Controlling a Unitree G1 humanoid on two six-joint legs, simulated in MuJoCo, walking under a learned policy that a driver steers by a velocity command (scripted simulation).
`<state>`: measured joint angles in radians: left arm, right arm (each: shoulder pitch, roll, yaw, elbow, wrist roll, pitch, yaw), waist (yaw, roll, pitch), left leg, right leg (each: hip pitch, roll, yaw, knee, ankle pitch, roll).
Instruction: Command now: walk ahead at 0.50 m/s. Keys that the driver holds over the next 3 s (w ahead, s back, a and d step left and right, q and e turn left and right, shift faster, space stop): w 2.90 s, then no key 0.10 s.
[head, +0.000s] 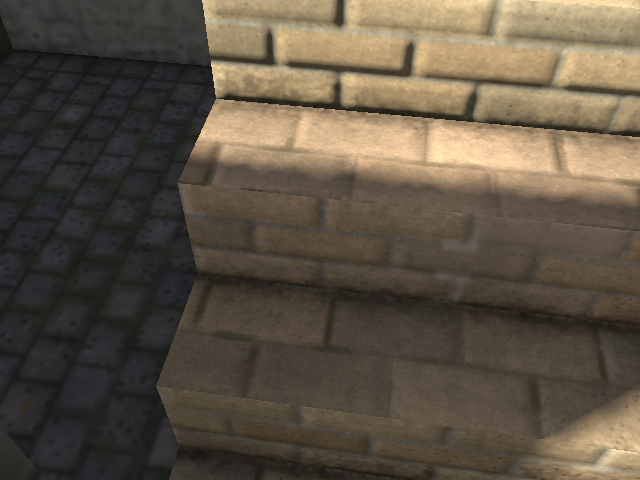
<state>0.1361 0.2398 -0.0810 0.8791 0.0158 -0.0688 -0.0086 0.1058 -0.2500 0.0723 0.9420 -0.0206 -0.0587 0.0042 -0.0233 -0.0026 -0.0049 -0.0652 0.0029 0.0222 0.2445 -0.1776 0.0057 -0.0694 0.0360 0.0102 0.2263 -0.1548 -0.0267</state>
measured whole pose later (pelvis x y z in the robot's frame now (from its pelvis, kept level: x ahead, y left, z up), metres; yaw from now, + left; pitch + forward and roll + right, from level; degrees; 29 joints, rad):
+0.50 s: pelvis +0.00 +0.00 +0.00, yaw +0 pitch +0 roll +0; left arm 0.13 0.25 -0.09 0.90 0.02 -0.07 -0.01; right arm 0.10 -0.26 0.08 0.95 -0.02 -0.06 0.00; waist -0.02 0.00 0.00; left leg -0.06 0.01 0.02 0.24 -0.18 0.00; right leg -0.06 0.04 0.01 0.22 -0.16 -0.03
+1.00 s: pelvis +0.00 +0.00 +0.00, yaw +0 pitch +0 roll +0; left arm 0.12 0.25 -0.09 0.91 0.01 -0.07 -0.01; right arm 0.11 -0.26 0.07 0.95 -0.02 -0.06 0.00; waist -0.02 0.00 0.00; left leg -0.05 0.01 0.02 0.24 -0.18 0.00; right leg -0.06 0.04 0.02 0.22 -0.16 -0.03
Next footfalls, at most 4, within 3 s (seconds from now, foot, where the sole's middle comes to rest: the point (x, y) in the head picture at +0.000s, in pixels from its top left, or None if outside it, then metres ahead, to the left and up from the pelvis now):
none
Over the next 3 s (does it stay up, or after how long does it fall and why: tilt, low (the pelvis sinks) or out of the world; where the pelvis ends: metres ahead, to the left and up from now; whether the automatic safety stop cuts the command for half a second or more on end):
stays up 0.01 0.00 0.00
